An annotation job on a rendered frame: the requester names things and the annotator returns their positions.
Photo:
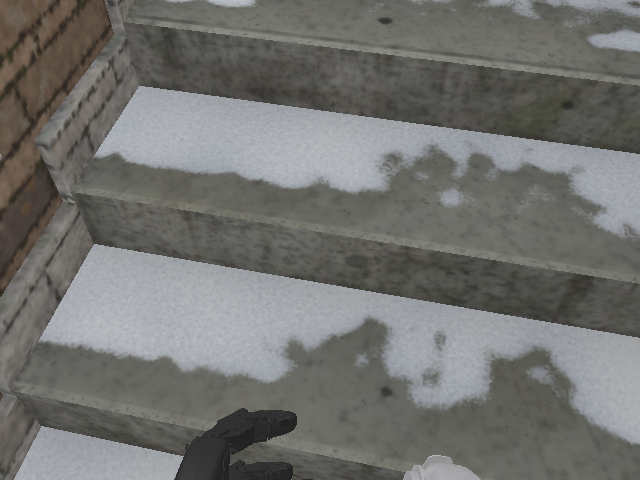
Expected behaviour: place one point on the robot left hand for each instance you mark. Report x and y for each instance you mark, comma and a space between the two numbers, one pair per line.
208, 456

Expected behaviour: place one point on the right robot shin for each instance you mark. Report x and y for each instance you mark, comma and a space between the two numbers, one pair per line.
437, 459

